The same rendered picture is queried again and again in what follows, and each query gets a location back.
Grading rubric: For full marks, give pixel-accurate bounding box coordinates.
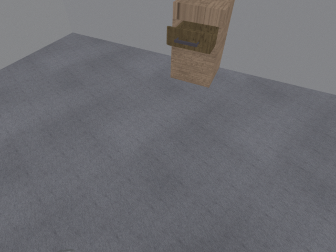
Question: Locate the drawer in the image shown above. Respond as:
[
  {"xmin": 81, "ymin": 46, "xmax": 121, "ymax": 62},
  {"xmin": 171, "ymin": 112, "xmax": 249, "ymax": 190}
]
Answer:
[{"xmin": 166, "ymin": 21, "xmax": 219, "ymax": 54}]

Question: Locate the cabinet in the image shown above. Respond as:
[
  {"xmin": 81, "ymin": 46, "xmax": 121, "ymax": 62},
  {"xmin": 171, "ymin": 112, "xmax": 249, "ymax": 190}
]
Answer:
[{"xmin": 171, "ymin": 0, "xmax": 235, "ymax": 88}]

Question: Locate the handle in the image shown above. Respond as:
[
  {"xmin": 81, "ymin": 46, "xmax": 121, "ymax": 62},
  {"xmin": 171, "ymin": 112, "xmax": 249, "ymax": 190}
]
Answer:
[{"xmin": 174, "ymin": 38, "xmax": 199, "ymax": 47}]

